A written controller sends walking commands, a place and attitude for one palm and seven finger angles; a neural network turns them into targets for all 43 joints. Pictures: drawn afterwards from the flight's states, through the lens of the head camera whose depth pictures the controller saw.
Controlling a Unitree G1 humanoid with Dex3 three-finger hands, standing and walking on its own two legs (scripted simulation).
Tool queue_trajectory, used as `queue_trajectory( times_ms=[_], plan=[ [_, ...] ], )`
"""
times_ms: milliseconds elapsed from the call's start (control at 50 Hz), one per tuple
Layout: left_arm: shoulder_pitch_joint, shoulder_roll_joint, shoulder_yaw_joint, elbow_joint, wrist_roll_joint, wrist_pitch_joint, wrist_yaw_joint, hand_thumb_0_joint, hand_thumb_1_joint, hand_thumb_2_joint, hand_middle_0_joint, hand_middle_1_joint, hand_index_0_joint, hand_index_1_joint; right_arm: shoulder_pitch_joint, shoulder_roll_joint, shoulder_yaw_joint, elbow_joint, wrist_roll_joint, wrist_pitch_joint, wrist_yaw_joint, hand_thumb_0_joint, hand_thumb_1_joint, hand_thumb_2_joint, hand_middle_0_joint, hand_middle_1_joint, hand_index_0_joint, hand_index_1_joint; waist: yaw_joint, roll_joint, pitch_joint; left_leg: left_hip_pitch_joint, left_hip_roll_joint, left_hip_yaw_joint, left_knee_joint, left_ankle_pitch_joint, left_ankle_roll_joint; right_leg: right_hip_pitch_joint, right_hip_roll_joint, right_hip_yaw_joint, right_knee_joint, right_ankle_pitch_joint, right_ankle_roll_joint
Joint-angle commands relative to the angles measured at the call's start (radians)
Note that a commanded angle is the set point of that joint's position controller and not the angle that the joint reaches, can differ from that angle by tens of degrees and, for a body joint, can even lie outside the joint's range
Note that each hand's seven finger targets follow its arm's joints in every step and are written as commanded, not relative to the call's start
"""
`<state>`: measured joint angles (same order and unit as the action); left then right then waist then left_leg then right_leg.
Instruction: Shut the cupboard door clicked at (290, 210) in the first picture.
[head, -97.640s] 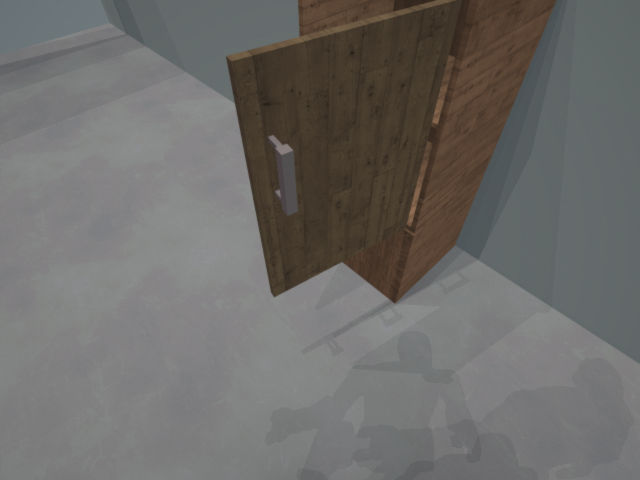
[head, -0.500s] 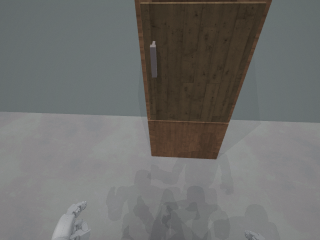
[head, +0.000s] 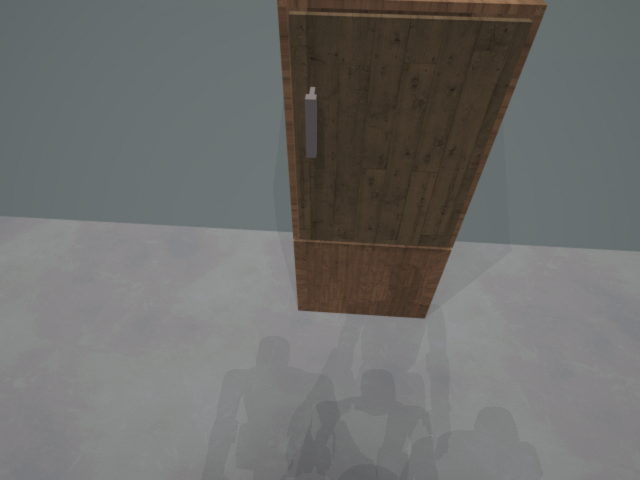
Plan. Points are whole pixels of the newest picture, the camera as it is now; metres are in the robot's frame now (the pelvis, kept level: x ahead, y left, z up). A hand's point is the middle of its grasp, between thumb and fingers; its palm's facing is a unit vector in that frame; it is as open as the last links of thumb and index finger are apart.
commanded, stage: let the arm hang, fingers relaxed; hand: left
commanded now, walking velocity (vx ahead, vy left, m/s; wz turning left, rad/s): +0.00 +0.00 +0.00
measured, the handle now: (312, 122) +0.78 +0.06 +0.04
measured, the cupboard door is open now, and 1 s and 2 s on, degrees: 0 0 0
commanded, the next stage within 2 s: look to check the result in 0.40 s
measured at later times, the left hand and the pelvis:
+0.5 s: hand out of the picture -0.03 +0.15 -0.18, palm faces +0.05 -0.99 -0.14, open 7.4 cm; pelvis +0.00 +0.00 +0.00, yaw +0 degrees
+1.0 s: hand out of the picture -0.02 +0.16 -0.18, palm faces +0.03 -0.99 -0.16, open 7.4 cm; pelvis +0.01 +0.00 +0.00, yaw -1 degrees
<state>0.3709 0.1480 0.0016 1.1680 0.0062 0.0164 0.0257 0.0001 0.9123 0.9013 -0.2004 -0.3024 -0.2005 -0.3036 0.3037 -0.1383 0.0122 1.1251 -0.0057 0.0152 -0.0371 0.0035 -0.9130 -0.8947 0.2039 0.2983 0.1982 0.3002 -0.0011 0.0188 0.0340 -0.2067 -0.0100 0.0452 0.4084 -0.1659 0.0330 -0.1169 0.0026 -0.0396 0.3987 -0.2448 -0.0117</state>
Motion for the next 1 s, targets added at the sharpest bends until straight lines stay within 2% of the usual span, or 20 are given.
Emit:
queue_trajectory(
  times_ms=[0,80,100,160,220,260,360,420,440,620,720,940,980],
  plan=[
    [0.059,0.073,0.011,-0.021,0.005,-0.012,0.009,0.0,0.9,0.9,-0.2,-0.3,-0.2,-0.3,0.073,-0.091,-0.021,-0.019,-0.007,-0.01,-0.009,0.0,-0.9,-0.9,0.2,0.3,0.2,0.3,-0.005,-0.029,0.096,-0.025,0.104,-0.13,-0.12,-0.121,0.014,-0.123,-0.086,0.093,-0.095,-0.059,-0.034],
    [0.072,0.06,0.015,-0.018,0.006,-0.014,0.011,0.0,0.9,0.9,-0.2,-0.3,-0.2,-0.3,0.09,-0.076,-0.022,-0.015,-0.008,-0.012,-0.01,0.0,-0.9,-0.9,0.2,0.3,0.2,0.3,-0.002,-0.033,0.087,-0.038,0.1,-0.13,-0.116,-0.121,0.015,-0.117,-0.085,0.094,-0.086,-0.054,-0.035],
    [0.073,0.056,0.016,-0.018,0.005,-0.014,0.012,0.0,0.9,0.9,-0.2,-0.3,-0.2,-0.3,0.093,-0.072,-0.022,-0.012,-0.008,-0.013,-0.01,0.0,-0.9,-0.9,0.2,0.3,0.2,0.3,-0.001,-0.017,0.087,-0.039,0.099,-0.128,-0.116,-0.119,0.015,-0.117,-0.087,0.093,-0.084,-0.051,-0.036],
    [0.079,0.051,0.018,-0.019,0.006,-0.017,0.013,0.0,0.9,0.9,-0.2,-0.3,-0.2,-0.3,0.104,-0.06,-0.023,-0.011,-0.008,-0.014,-0.009,0.0,-0.9,-0.9,0.2,0.3,0.2,0.3,-0.002,-0.035,0.082,-0.036,0.095,-0.123,-0.103,-0.099,0.015,-0.122,-0.09,0.093,-0.085,-0.05,-0.037],
    [0.077,0.04,0.018,-0.022,0.006,-0.018,0.014,0.0,0.9,0.9,-0.2,-0.3,-0.2,-0.3,0.11,-0.054,-0.024,-0.011,-0.009,-0.015,-0.011,0.0,-0.9,-0.9,0.2,0.3,0.2,0.3,-0.004,-0.002,0.101,-0.042,0.096,-0.125,-0.108,-0.106,0.014,-0.136,-0.086,0.094,-0.081,-0.044,-0.037],
    [0.076,0.044,0.02,-0.024,0.006,-0.018,0.015,0.0,0.9,0.9,-0.2,-0.3,-0.2,-0.3,0.114,-0.051,-0.024,-0.012,-0.008,-0.016,-0.011,0.0,-0.9,-0.9,0.2,0.3,0.2,0.3,-0.002,-0.007,0.096,-0.05,0.099,-0.127,-0.107,-0.102,0.015,-0.122,-0.086,0.091,-0.078,-0.033,-0.036],
    [0.076,0.037,0.02,-0.025,0.006,-0.021,0.015,0.0,0.9,0.9,-0.2,-0.3,-0.2,-0.3,0.112,-0.051,-0.026,-0.017,-0.008,-0.016,-0.011,0.0,-0.9,-0.9,0.2,0.3,0.2,0.3,-0.005,-0.019,0.087,-0.033,0.095,-0.123,-0.096,-0.083,0.014,-0.13,-0.089,0.094,-0.08,-0.029,-0.036],
    [0.072,0.038,0.02,-0.028,0.006,-0.022,0.014,0.0,0.9,0.9,-0.2,-0.3,-0.2,-0.3,0.111,-0.05,-0.026,-0.017,-0.008,-0.017,-0.011,0.0,-0.9,-0.9,0.2,0.3,0.2,0.3,-0.006,-0.004,0.086,-0.03,0.095,-0.119,-0.093,-0.075,0.013,-0.13,-0.09,0.097,-0.084,-0.026,-0.036],
    [0.077,0.043,0.02,-0.027,0.006,-0.023,0.015,0.0,0.9,0.9,-0.2,-0.3,-0.2,-0.3,0.106,-0.055,-0.026,-0.02,-0.005,-0.016,-0.01,0.0,-0.9,-0.9,0.2,0.3,0.2,0.3,-0.004,-0.023,0.081,-0.016,0.095,-0.118,-0.084,-0.054,0.013,-0.134,-0.088,0.098,-0.084,-0.019,-0.036],
    [0.067,0.045,0.015,-0.026,0.006,-0.025,0.016,0.0,0.9,0.9,-0.2,-0.3,-0.2,-0.3,0.094,-0.061,-0.026,-0.018,-0.005,-0.016,-0.009,0.0,-0.9,-0.9,0.2,0.3,0.2,0.3,-0.011,-0.028,0.08,0.007,0.101,-0.113,-0.087,-0.037,0.011,-0.135,-0.089,0.102,-0.091,-0.006,-0.031],
    [0.066,0.047,0.015,-0.025,0.006,-0.025,0.016,0.0,0.9,0.9,-0.2,-0.3,-0.2,-0.3,0.082,-0.068,-0.024,-0.017,-0.005,-0.02,-0.01,0.0,-0.9,-0.9,0.2,0.3,0.2,0.3,-0.009,-0.011,0.064,0.019,0.106,-0.115,-0.094,-0.016,0.014,-0.118,-0.088,0.101,-0.085,0.023,-0.029],
    [0.062,0.059,0.016,-0.026,0.005,-0.027,0.017,0.0,0.9,0.9,-0.2,-0.3,-0.2,-0.3,0.072,-0.08,-0.022,-0.015,-0.002,-0.022,-0.009,0.0,-0.9,-0.9,0.2,0.3,0.2,0.3,-0.005,-0.031,0.071,0.035,0.105,-0.11,-0.09,0.029,0.013,-0.108,-0.092,0.096,-0.093,0.038,-0.026],
    [0.058,0.054,0.014,-0.024,0.004,-0.026,0.016,0.0,0.9,0.9,-0.2,-0.3,-0.2,-0.3,0.072,-0.073,-0.02,-0.011,-0.004,-0.021,-0.009,0.0,-0.9,-0.9,0.2,0.3,0.2,0.3,-0.007,-0.02,0.076,0.032,0.103,-0.108,-0.091,0.017,0.011,-0.108,-0.094,0.097,-0.096,0.03,-0.027]
  ],
)
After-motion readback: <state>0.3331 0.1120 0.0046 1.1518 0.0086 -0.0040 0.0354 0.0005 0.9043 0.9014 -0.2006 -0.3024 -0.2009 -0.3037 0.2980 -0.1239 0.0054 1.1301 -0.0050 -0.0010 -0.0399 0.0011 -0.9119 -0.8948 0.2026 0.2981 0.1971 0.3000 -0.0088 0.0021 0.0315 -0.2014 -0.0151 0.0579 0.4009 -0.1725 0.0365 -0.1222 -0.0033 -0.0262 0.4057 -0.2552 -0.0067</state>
